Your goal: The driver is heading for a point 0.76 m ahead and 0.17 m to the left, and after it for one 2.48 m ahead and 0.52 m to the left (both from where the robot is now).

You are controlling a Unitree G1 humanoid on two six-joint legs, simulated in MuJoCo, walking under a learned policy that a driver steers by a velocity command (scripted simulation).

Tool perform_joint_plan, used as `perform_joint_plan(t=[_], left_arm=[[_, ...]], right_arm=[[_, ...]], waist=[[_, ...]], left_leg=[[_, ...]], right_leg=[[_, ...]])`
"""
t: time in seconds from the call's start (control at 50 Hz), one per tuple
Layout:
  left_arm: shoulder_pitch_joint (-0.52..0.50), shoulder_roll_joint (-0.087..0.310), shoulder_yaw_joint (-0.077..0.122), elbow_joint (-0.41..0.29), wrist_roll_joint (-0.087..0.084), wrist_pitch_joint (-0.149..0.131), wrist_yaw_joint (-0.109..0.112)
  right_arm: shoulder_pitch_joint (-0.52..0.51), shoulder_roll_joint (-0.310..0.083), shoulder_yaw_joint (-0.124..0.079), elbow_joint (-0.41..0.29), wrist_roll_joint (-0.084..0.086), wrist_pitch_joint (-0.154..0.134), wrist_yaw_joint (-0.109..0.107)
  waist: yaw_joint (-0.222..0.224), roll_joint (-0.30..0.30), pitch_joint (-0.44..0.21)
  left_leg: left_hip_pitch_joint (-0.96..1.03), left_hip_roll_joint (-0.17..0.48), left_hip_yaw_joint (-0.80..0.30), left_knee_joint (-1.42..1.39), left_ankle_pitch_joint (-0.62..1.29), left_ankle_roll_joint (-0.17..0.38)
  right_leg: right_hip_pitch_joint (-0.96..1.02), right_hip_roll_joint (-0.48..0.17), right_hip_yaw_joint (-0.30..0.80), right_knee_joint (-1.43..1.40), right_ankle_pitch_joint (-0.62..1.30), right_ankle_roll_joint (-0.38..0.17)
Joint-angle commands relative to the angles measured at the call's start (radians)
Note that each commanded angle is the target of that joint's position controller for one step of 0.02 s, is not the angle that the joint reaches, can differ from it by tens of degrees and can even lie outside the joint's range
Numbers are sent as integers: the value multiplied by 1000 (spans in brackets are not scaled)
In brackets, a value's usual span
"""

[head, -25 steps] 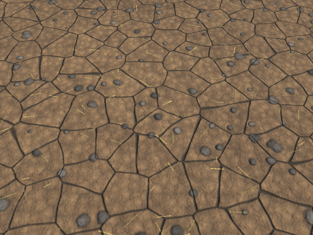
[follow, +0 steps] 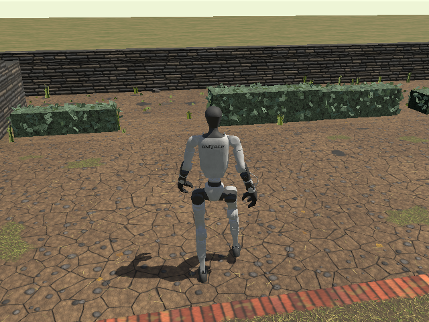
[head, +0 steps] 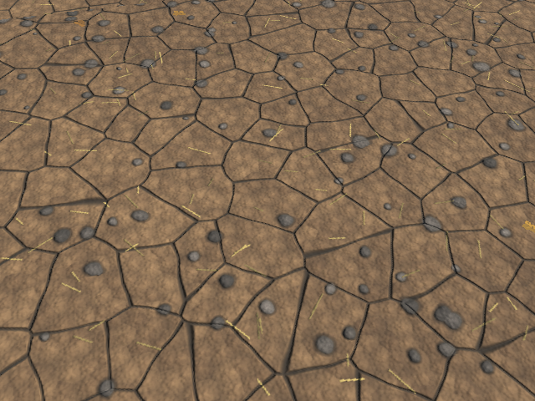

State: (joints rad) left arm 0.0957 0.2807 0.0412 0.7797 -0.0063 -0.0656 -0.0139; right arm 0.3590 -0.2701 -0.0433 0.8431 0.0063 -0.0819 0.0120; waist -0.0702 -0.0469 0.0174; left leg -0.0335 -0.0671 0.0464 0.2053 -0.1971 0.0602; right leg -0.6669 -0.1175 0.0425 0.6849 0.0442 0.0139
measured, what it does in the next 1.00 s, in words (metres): walks ahead, turning left: right foot, then left foot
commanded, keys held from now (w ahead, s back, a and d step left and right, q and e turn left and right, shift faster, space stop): w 0.08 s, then w+q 0.90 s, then w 0.02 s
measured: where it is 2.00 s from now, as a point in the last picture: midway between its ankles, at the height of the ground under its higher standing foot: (201, 307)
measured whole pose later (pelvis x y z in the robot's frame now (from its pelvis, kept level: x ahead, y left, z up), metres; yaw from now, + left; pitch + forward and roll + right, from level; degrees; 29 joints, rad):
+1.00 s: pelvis +0.53 +0.06 +0.00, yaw +27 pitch +1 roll +0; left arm 0.05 0.30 0.06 0.76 0.01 -0.09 0.00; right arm 0.33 -0.27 -0.07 0.73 0.01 -0.05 0.00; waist -0.05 -0.03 0.05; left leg -0.17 -0.11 -0.08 0.34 -0.18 0.10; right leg -0.65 -0.10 0.09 0.81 -0.11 0.06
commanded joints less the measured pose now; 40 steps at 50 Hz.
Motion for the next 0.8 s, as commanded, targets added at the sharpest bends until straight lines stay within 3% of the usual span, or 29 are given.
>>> perform_joint_plan(t=[0.02, 0.1, 0.14, 0.16, 0.18, 0.2, 0.22, 0.24, 0.26, 0.28, 0.32, 0.36, 0.4, 0.5, 0.6, 0.66, 0.68, 0.7, 0.72, 0.74, 0.76, 0.78, 0.8], left_arm=[[-126, 48, 4, -89, -7, -21, -14], [-159, 73, 10, -115, -8, -32, -35], [-52, 110, 29, -90, -4, -39, -32], [102, 156, 54, -43, -1, -41, -23], [287, 229, 76, -9, 13, -39, -11], [332, 298, 91, 11, 15, -30, -9], [327, 190, 65, 1, 6, -29, -8], [259, 147, 51, -4, 4, -31, -4], [189, 123, 43, -8, 7, -33, -3], [139, 90, 35, -7, 10, -37, -5], [97, 67, 32, 2, 22, -50, -6], [86, 82, 39, 20, 20, -61, -4], [93, 102, 47, 37, 23, -63, 3], [119, 138, 55, 59, 19, -47, 21], [198, 173, 68, 94, -2, -11, 26], [175, 209, 79, 88, -16, 11, 33], [163, 221, 83, 84, -20, 19, 36], [143, 224, 83, 78, -24, 26, 39], [141, 201, 73, 68, -15, 22, 41], [229, 47, 27, 14, 29, -1, 26], [167, 83, 22, -4, 1, -46, 11], [51, 146, 39, -37, -40, -72, 0], [33, 135, 34, -46, -39, -85, 1]], right_arm=[[28, -179, -44, -26, 8, -3, -9], [46, -188, -52, 4, 16, 20, -18], [16, -204, -56, 3, 18, 30, -22], [5, -186, -48, -2, 13, 34, -24], [8, -131, -24, -30, -7, 32, -24], [150, -4, 10, -42, 1, 12, -17], [94, -116, -15, -22, 26, -3, -15], [5, -170, -34, -51, 46, -10, -14], [-42, -162, -35, -61, 41, -9, -20], [-63, -151, -40, -63, 27, -3, -24], [-19, -113, -42, -52, 28, 24, -22], [-26, -80, -40, -61, 28, 46, -22], [-65, -75, -41, -83, 21, 56, -23], [-200, -50, -30, -129, 17, 44, 6], [-340, -43, -22, -207, 16, 44, 36], [-303, -81, -41, -229, 16, 51, 47], [-231, -108, -57, -218, 17, 55, 46], [-98, -148, -82, -187, 19, 58, 40], [74, -217, -119, -141, 21, 65, 21], [70, -336, -139, -134, 29, 64, 7], [83, -282, -116, -177, 18, 44, 14], [52, -216, -95, -171, 7, 28, 20], [-1, -189, -87, -174, 9, 18, 20]], waist=[[-13, 101, 51], [5, 115, 56], [78, 135, -5], [150, 118, -104], [215, 24, -266], [145, -246, -396], [193, -152, -369], [186, -107, -214], [154, -49, -139], [128, -39, -78], [81, -67, -50], [62, -42, -16], [63, -20, 10], [107, 6, 47], [152, 19, 90], [98, -26, 33], [51, -42, -14], [-29, -32, -82], [-111, 30, -168], [0, 314, -224], [-34, 230, -386], [-62, 159, -260], [-21, 99, -166]], left_leg=[[-22, 272, -120, -73, 210, 142], [99, 329, -151, 9, 306, 121], [98, 311, -153, 132, 522, 98], [37, 256, -121, 301, 584, 72], [-168, 190, -81, 600, 341, 34], [-568, 13, -68, 941, -323, -32], [-670, 51, -197, 1065, -387, -30], [-727, 97, -186, 1083, -301, -21], [-698, 146, -161, 1050, -210, -24], [-666, 172, -159, 1001, -149, -29], [-566, 204, -164, 961, -83, -36], [-576, 213, -160, 932, -49, -45], [-628, 217, -167, 870, 25, -56], [-628, 200, -96, 592, 241, -52], [-677, 176, -24, 450, 188, -16], [-558, 102, 48, 433, 50, 35], [-460, 64, 72, 436, 3, 59], [-277, 21, 84, 385, 28, 91], [19, 36, -7, 334, 63, 136], [367, 297, -524, 282, -39, 303], [455, 409, -892, 106, -197, 392], [384, 387, -767, 67, -142, 328], [245, 346, -638, 72, -62, 290]], right_leg=[[28, 31, -30, -104, 62, -6], [39, 49, -20, -180, -56, -51], [215, 94, -53, -216, -113, -79], [441, 104, -64, -225, -89, -107], [762, -67, 110, -177, -68, -166], [1092, -299, 561, -271, -272, -314], [1047, -288, 634, -358, -419, -296], [921, -258, 476, -383, -405, -246], [789, -221, 361, -410, -325, -220], [681, -185, 272, -445, -250, -205], [566, -148, 150, -506, -165, -192], [519, -147, 63, -543, -82, -200], [523, -146, -4, -561, -25, -205], [573, -118, -157, -576, 27, -179], [743, -170, -217, -519, 125, -166], [804, -179, -258, -366, 518, -134], [802, -173, -269, -250, 655, -124], [747, -147, -289, -66, 681, -102], [551, -105, -292, 206, 477, -59], [75, 82, -255, 576, -449, 7], [-71, 159, 7, 730, -651, 4], [-163, 103, 50, 724, -562, -24], [-145, 58, 47, 639, -475, -42]])
Velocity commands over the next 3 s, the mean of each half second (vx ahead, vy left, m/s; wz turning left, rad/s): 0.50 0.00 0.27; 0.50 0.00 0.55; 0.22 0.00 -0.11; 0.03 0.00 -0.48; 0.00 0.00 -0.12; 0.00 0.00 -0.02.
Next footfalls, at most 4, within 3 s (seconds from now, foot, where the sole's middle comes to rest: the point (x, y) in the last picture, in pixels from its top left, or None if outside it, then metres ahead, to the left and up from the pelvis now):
0.18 right None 0.28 -0.15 -0.78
0.72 left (202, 389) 0.53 0.14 -0.78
1.18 right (224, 269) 0.87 0.08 -0.78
1.64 left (150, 300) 0.78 0.28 -0.78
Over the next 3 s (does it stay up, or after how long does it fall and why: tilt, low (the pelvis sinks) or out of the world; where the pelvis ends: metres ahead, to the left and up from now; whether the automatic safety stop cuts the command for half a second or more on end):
stays up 0.75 0.13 -0.01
